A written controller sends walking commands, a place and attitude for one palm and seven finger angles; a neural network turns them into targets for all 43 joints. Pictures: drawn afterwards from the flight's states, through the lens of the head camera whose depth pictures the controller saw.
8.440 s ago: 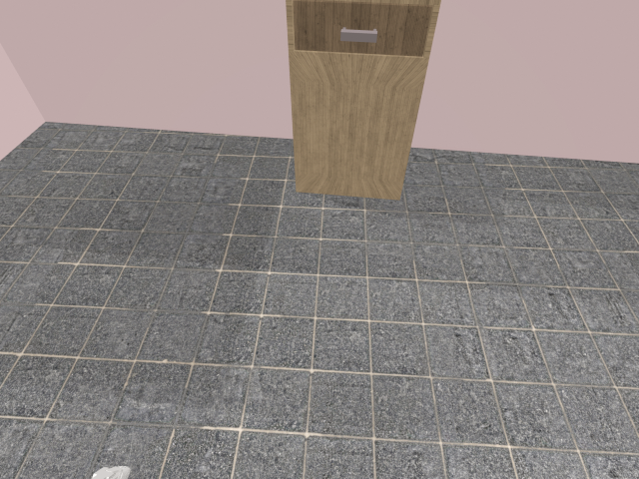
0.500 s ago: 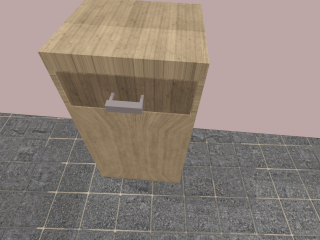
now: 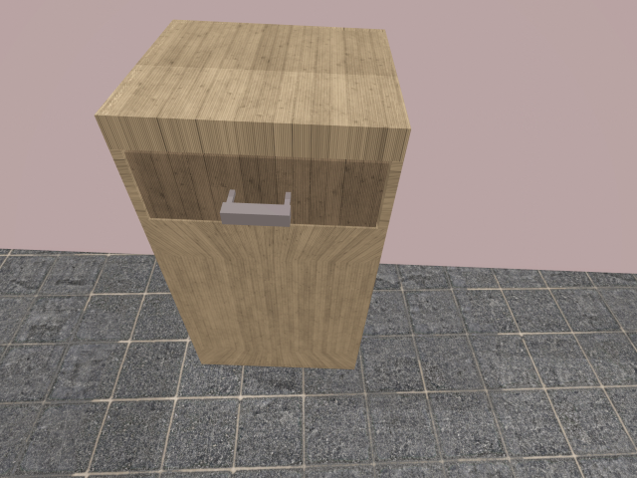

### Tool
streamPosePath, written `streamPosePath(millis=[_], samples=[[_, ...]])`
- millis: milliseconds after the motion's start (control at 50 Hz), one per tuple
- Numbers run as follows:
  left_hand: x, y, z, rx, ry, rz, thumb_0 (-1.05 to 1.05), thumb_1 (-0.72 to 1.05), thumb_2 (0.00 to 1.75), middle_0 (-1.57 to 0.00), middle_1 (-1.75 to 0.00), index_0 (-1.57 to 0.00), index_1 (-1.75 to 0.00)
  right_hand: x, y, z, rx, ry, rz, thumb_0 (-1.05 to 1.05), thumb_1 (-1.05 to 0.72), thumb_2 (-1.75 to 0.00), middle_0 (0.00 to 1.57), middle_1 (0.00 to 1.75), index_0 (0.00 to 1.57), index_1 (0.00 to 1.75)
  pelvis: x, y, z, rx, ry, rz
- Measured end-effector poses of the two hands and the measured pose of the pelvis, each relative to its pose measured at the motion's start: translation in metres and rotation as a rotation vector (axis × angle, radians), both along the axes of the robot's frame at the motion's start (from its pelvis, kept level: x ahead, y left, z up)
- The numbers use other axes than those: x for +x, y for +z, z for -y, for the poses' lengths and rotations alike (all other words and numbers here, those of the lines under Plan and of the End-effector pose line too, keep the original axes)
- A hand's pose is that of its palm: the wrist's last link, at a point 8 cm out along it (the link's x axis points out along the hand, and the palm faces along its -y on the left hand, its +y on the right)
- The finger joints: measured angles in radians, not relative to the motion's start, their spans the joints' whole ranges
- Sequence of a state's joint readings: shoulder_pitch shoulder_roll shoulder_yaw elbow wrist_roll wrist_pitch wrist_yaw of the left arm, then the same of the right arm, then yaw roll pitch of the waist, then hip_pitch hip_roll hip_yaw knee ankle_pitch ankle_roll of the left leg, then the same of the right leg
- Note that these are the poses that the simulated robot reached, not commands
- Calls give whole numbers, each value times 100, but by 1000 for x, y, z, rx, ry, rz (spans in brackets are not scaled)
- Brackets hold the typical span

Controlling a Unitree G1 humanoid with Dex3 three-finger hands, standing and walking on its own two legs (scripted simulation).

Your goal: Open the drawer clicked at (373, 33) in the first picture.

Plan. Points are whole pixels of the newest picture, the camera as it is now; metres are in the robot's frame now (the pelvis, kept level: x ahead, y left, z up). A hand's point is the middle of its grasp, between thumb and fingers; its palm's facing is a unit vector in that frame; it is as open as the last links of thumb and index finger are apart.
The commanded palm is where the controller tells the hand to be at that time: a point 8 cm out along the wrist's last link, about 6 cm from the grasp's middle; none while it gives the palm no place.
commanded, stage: come to a stop and stand still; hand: left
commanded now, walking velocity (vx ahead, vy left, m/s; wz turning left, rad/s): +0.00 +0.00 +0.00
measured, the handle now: (258, 205) +0.57 +0.14 +0.00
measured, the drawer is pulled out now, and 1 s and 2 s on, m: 0.00 0.00 0.00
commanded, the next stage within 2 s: look again from close up in 0.20 s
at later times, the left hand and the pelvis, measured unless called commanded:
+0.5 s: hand out of the picture -0.03 +0.16 -0.17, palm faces +0.03 -0.99 -0.14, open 7.4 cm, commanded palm none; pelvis +0.01 +0.00 +0.01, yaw +0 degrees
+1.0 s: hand out of the picture +0.09 +0.19 -0.12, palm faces -0.07 -0.91 -0.40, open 7.4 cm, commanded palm +0.13 +0.22 -0.05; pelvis +0.02 +0.00 +0.00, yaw -2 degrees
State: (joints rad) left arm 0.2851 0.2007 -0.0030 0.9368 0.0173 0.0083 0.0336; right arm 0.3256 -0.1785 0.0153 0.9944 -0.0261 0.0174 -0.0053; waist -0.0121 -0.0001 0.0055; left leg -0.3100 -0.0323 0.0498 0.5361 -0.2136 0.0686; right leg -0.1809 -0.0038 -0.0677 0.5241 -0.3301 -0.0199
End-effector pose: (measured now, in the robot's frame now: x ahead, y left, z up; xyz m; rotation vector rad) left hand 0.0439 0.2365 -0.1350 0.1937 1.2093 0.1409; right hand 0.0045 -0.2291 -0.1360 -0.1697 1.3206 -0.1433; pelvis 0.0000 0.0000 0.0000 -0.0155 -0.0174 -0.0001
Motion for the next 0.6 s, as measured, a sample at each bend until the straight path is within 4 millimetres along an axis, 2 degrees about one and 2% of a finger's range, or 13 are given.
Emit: streamPosePath(millis=[140, 320, 440, 600], samples=[[-39, -5, -1, -17, 21, -122, 1, 90, 90, -20, -30, -20, -30, -18, 1, -11, 12, -10, -62, 0, -91, -90, 20, 30, 20, 30, 0, 4, -5, 3, -1, -8], [-76, -8, 13, -54, 60, -238, 1, 91, 90, -20, -30, -19, -30, -4, 1, -16, 13, 1, -67, 1, -92, -90, 20, 30, 20, 30, 6, 5, -6, 6, 0, -9], [-81, -10, 24, -79, 70, -263, 1, 90, 90, -20, -30, -20, -30, 11, 3, -10, -3, 6, -49, 1, -93, -90, 20, 30, 20, 30, 11, 6, -5, 7, -1, -7], [-64, -13, 31, -91, 61, -237, 1, 90, 90, -20, -30, -20, -30, 25, 4, -6, -16, 5, -24, 1, -93, -90, 20, 30, 20, 30, 17, 6, -4, 9, -5, -3]])
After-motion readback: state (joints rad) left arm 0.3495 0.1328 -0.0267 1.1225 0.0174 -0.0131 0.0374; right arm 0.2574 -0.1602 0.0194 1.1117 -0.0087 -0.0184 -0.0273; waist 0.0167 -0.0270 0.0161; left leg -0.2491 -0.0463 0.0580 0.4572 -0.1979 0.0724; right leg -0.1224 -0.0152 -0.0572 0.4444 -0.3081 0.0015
